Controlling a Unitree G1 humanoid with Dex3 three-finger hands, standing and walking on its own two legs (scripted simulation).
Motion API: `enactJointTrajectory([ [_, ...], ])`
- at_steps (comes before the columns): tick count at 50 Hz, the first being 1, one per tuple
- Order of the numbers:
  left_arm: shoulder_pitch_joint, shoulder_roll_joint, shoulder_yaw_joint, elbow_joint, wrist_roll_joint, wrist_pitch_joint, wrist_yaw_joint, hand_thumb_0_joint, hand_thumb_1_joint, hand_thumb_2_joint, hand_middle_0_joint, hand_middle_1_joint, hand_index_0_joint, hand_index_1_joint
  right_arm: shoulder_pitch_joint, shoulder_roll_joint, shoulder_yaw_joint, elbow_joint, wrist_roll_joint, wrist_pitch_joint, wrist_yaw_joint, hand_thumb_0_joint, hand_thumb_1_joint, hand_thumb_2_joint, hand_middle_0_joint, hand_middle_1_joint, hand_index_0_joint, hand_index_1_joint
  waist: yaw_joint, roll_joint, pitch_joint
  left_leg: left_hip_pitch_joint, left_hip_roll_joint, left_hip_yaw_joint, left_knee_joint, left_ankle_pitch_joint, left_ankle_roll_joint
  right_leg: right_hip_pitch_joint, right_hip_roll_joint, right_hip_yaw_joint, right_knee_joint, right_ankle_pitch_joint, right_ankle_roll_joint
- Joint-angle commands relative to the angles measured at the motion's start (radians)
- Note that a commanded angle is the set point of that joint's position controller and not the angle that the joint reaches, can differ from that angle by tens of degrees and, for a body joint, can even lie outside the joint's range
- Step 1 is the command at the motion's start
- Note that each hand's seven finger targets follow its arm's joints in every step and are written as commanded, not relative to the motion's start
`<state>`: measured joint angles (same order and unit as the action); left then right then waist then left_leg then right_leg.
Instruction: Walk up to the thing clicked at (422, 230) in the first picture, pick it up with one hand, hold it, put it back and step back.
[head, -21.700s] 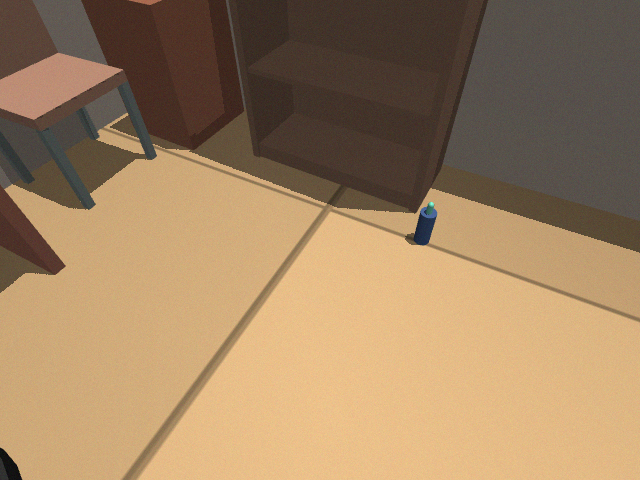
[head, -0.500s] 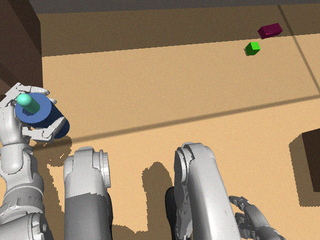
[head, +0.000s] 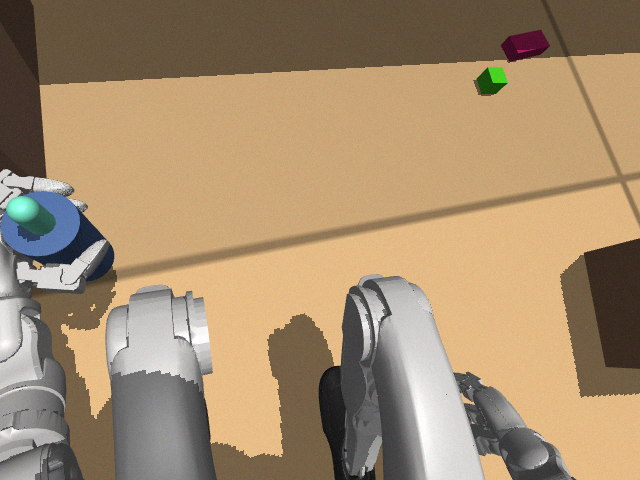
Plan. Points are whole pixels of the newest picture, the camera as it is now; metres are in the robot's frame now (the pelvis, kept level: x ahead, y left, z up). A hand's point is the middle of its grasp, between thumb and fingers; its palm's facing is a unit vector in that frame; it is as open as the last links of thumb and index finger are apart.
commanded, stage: lower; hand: left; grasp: from the side
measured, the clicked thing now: (60, 237) +0.38 +0.28 -0.09
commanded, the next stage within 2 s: loosen in 1.52 s
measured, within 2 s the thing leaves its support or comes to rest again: rests again in 1.22 s
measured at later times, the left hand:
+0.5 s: hand (78, 246) +0.39 +0.28 -0.15, palm faces +0.28 -0.96 +0.00, open 9.2 cm
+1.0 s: hand (84, 252) +0.38 +0.28 -0.17, palm faces +0.30 -0.95 +0.01, open 9.2 cm
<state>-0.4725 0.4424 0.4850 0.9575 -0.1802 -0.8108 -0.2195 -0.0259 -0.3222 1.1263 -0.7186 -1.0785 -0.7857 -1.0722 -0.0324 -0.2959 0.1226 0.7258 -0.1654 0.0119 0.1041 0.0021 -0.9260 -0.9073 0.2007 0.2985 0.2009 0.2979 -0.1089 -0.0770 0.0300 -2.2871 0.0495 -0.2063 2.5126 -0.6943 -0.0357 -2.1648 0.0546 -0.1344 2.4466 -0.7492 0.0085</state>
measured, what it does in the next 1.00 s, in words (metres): stands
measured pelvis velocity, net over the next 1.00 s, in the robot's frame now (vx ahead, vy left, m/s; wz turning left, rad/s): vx -0.01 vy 0.01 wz -0.09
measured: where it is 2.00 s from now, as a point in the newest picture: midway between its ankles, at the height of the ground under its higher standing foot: (272, 465)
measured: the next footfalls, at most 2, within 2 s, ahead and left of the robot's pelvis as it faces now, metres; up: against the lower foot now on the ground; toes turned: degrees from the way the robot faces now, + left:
none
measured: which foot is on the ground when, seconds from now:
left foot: down 0.00-1.00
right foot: down 0.00-1.00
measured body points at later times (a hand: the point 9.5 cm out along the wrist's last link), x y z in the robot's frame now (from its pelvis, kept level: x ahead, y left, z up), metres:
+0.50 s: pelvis -0.01 +0.00 -0.02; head +0.22 +0.13 +0.35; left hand +0.37 +0.33 -0.14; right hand +0.16 -0.26 -0.10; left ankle +0.08 +0.14 -0.27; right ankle +0.09 -0.11 -0.27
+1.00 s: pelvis -0.01 +0.01 -0.02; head +0.21 +0.16 +0.34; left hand +0.36 +0.33 -0.17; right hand +0.16 -0.25 -0.08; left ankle +0.08 +0.14 -0.27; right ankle +0.09 -0.11 -0.27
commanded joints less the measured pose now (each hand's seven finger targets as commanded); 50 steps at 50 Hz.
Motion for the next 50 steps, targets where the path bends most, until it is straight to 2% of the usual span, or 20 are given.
enactJointTrajectory([
  [1,-0.216,0.198,0.026,-0.184,-0.033,-0.107,0.000,0.000,0.181,1.215,-1.301,-1.399,-1.315,-1.396,0.084,-0.257,-0.063,-0.051,-0.007,-0.011,-0.012,0.000,-0.932,-0.911,0.199,0.300,0.199,0.300,-0.014,0.277,-0.645,0.459,0.001,0.087,-0.251,0.146,0.033,0.279,0.031,-0.057,-0.242,0.239,-0.042],
  [6,-0.203,0.233,0.046,-0.071,-0.037,-0.139,0.007,0.000,0.145,1.194,-1.289,-1.374,-1.305,-1.372,0.053,-0.265,-0.026,-0.057,-0.020,-0.012,-0.007,0.000,-0.922,-0.908,0.199,0.300,0.199,0.300,-0.024,0.216,-0.575,0.382,0.003,0.080,-0.210,0.121,0.040,0.296,0.040,-0.066,-0.240,0.224,-0.037],
  [8,-0.233,0.259,0.056,-0.072,-0.036,-0.161,0.007,0.000,0.164,1.191,-1.288,-1.370,-1.305,-1.366,0.044,-0.275,-0.013,-0.064,-0.029,-0.013,-0.005,0.000,-0.927,-0.908,0.200,0.300,0.200,0.300,-0.039,0.229,-0.575,0.392,0.005,0.075,-0.205,0.103,0.039,0.309,0.041,-0.074,-0.239,0.213,-0.034],
  [11,-0.211,0.315,0.085,-0.072,-0.032,-0.191,0.013,0.000,0.173,1.179,-1.289,-1.357,-1.305,-1.353,0.014,-0.282,0.004,-0.086,-0.040,-0.016,-0.002,0.000,-0.929,-0.909,0.200,0.300,0.200,0.300,-0.027,0.235,-0.588,0.392,0.008,0.070,-0.197,0.094,0.038,0.320,0.045,-0.074,-0.234,0.204,-0.033],
  [13,-0.245,0.306,0.075,-0.068,-0.038,-0.202,0.008,0.000,0.199,1.192,-1.291,-1.364,-1.307,-1.360,0.021,-0.294,0.015,-0.073,-0.051,-0.015,-0.001,0.000,-0.927,-0.908,0.200,0.300,0.200,0.300,-0.047,0.282,-0.589,0.438,0.012,0.061,-0.199,0.116,0.030,0.317,0.046,-0.083,-0.219,0.231,-0.035],
  [15,-0.230,0.324,0.088,-0.057,-0.039,-0.211,0.012,0.000,0.212,1.174,-1.280,-1.343,-1.293,-1.340,0.020,-0.299,0.027,-0.072,-0.057,-0.015,-0.001,0.000,-0.931,-0.910,0.200,0.300,0.200,0.300,-0.046,0.298,-0.591,0.444,0.015,0.055,-0.193,0.143,0.025,0.333,0.047,-0.087,-0.210,0.256,-0.036],
  [20,-0.235,0.338,0.079,-0.041,-0.034,-0.230,0.015,0.000,0.197,1.181,-1.280,-1.345,-1.293,-1.343,-0.012,-0.324,0.050,-0.082,-0.075,-0.011,0.000,0.000,-0.933,-0.910,0.200,0.300,0.200,0.300,-0.063,0.352,-0.538,0.477,0.022,0.034,-0.204,0.137,0.012,0.294,0.046,-0.111,-0.191,0.250,-0.039],
  [24,-0.196,0.343,0.082,0.009,-0.037,-0.238,0.023,0.000,0.185,1.189,-1.297,-1.360,-1.310,-1.358,-0.024,-0.333,0.070,-0.093,-0.086,-0.011,0.003,0.000,-0.933,-0.910,0.200,0.300,0.200,0.300,-0.073,0.333,-0.518,0.463,0.022,0.024,-0.191,0.146,0.013,0.316,0.048,-0.122,-0.188,0.266,-0.035],
  [25,-0.216,0.367,0.088,-0.004,-0.034,-0.243,0.028,0.000,0.163,1.186,-1.297,-1.358,-1.310,-1.357,-0.023,-0.332,0.071,-0.089,-0.088,-0.009,0.003,0.000,-0.933,-0.910,0.200,0.300,0.199,0.300,-0.069,0.332,-0.514,0.456,0.022,0.025,-0.187,0.132,0.014,0.313,0.050,-0.121,-0.194,0.257,-0.036],
  [26,-0.211,0.341,0.065,0.010,-0.037,-0.245,0.026,0.000,0.178,1.192,-1.293,-1.359,-1.306,-1.358,-0.034,-0.334,0.077,-0.094,-0.092,-0.010,0.005,0.000,-0.932,-0.910,0.200,0.300,0.200,0.300,-0.081,0.325,-0.504,0.451,0.021,0.022,-0.181,0.131,0.015,0.317,0.050,-0.122,-0.195,0.262,-0.033],
  [27,-0.208,0.355,0.082,0.010,-0.042,-0.248,0.031,0.000,0.151,1.185,-1.303,-1.365,-1.317,-1.364,-0.027,-0.336,0.080,-0.091,-0.093,-0.010,0.006,0.000,-0.934,-0.910,0.200,0.300,0.200,0.300,-0.079,0.322,-0.511,0.448,0.022,0.022,-0.174,0.128,0.016,0.329,0.052,-0.122,-0.197,0.264,-0.033],
  [29,-0.202,0.346,0.068,0.016,-0.044,-0.254,0.034,0.000,0.174,1.198,-1.297,-1.368,-1.312,-1.365,-0.037,-0.340,0.090,-0.098,-0.099,-0.012,0.006,0.000,-0.931,-0.910,0.200,0.300,0.200,0.300,-0.087,0.322,-0.513,0.460,0.022,0.017,-0.168,0.149,0.015,0.343,0.053,-0.127,-0.195,0.282,-0.030],
  [31,-0.213,0.376,0.075,0.027,-0.034,-0.261,0.045,0.000,0.187,1.196,-1.294,-1.359,-1.307,-1.358,-0.043,-0.342,0.096,-0.097,-0.103,-0.012,0.007,0.000,-0.928,-0.909,0.200,0.300,0.200,0.300,-0.080,0.319,-0.494,0.439,0.022,0.015,-0.166,0.142,0.016,0.338,0.055,-0.127,-0.194,0.277,-0.032],
  [33,-0.219,0.358,0.057,0.058,-0.031,-0.267,0.050,0.000,0.213,1.220,-1.307,-1.377,-1.321,-1.375,-0.053,-0.349,0.103,-0.103,-0.107,-0.012,0.009,0.000,-0.921,-0.908,0.200,0.300,0.200,0.300,-0.102,0.311,-0.459,0.432,0.023,0.006,-0.171,0.115,0.015,0.321,0.055,-0.140,-0.194,0.258,-0.031],
  [39,-0.199,0.386,0.070,0.055,-0.028,-0.287,0.064,0.000,0.235,1.226,-1.308,-1.385,-1.326,-1.379,-0.064,-0.362,0.124,-0.115,-0.121,-0.013,0.012,0.000,-0.920,-0.907,0.200,0.300,0.200,0.300,-0.101,0.346,-0.479,0.483,0.026,-0.008,-0.171,0.152,0.007,0.343,0.060,-0.151,-0.181,0.287,-0.030],
  [43,-0.220,0.386,0.059,0.072,-0.023,-0.294,0.076,0.000,0.241,1.234,-1.309,-1.381,-1.325,-1.378,-0.086,-0.370,0.135,-0.125,-0.127,-0.009,0.014,0.000,-0.914,-0.905,0.200,0.300,0.200,0.300,-0.114,0.353,-0.436,0.467,0.027,-0.016,-0.177,0.115,0.004,0.322,0.062,-0.164,-0.181,0.260,-0.032],
  [46,-0.231,0.422,0.072,0.069,-0.019,-0.306,0.085,0.000,0.199,1.217,-1.320,-1.377,-1.335,-1.376,-0.090,-0.370,0.143,-0.125,-0.132,-0.013,0.014,0.000,-0.919,-0.906,0.200,0.300,0.200,0.300,-0.113,0.340,-0.428,0.438,0.026,-0.008,-0.163,0.089,0.011,0.341,0.064,-0.160,-0.189,0.251,-0.030],
  [47,-0.216,0.397,0.059,0.081,-0.022,-0.307,0.082,0.000,0.218,1.223,-1.311,-1.372,-1.325,-1.371,-0.095,-0.373,0.145,-0.128,-0.133,-0.015,0.014,0.000,-0.915,-0.905,0.200,0.300,0.200,0.300,-0.116,0.340,-0.425,0.453,0.026,-0.013,-0.165,0.100,0.009,0.332,0.065,-0.164,-0.184,0.261,-0.028],
  [48,-0.234,0.416,0.061,0.086,-0.016,-0.309,0.086,0.000,0.221,1.217,-1.312,-1.370,-1.328,-1.367,-0.101,-0.379,0.146,-0.129,-0.133,-0.014,0.015,0.000,-0.914,-0.905,0.200,0.300,0.200,0.300,-0.124,0.355,-0.407,0.448,0.026,-0.019,-0.177,0.081,0.006,0.314,0.063,-0.171,-0.180,0.242,-0.031],
  [50,-0.223,0.403,0.051,0.091,-0.018,-0.312,0.090,0.000,0.239,1.215,-1.316,-1.370,-1.332,-1.366,-0.101,-0.378,0.149,-0.133,-0.134,-0.016,0.017,0.000,-0.912,-0.904,0.200,0.300,0.200,0.300,-0.126,0.341,-0.415,0.450,0.026,-0.022,-0.172,0.082,0.007,0.323,0.066,-0.174,-0.184,0.246,-0.030],
])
